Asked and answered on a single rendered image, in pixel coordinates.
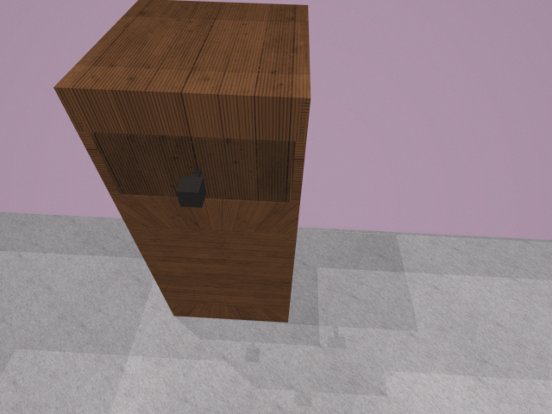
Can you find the handle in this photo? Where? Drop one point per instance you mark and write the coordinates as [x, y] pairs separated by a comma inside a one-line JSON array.
[[191, 190]]

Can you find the drawer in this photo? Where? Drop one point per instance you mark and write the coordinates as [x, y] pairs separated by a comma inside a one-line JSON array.
[[239, 169]]

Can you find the cabinet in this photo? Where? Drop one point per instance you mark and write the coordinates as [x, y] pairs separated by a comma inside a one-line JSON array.
[[204, 69]]

